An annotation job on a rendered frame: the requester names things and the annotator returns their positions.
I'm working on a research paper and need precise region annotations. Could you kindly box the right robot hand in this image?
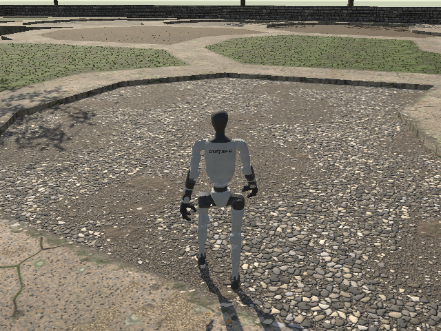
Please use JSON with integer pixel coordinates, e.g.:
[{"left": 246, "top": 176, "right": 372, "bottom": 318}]
[{"left": 242, "top": 185, "right": 258, "bottom": 198}]

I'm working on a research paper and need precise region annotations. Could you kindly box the robot right forearm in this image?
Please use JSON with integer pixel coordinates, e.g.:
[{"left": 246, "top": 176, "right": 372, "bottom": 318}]
[{"left": 245, "top": 165, "right": 257, "bottom": 188}]

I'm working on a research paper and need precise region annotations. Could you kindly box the robot left forearm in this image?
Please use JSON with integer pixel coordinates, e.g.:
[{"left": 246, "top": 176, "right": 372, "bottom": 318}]
[{"left": 181, "top": 169, "right": 196, "bottom": 203}]

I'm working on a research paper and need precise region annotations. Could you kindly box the left robot foot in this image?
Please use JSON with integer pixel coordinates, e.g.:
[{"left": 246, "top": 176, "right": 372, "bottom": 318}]
[{"left": 196, "top": 251, "right": 206, "bottom": 265}]

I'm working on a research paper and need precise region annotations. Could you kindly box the left robot hand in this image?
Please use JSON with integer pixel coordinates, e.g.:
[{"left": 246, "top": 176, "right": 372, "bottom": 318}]
[{"left": 180, "top": 202, "right": 196, "bottom": 221}]

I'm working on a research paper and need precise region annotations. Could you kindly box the robot right upper arm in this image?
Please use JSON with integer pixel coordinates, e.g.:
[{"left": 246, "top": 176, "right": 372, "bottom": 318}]
[{"left": 234, "top": 139, "right": 252, "bottom": 175}]

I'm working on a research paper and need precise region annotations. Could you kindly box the robot left upper arm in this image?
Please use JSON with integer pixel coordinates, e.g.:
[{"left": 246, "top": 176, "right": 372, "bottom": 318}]
[{"left": 189, "top": 139, "right": 206, "bottom": 179}]

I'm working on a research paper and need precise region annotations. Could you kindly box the humanoid robot torso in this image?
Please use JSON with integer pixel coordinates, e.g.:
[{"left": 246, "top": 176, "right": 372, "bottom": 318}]
[{"left": 204, "top": 136, "right": 236, "bottom": 207}]

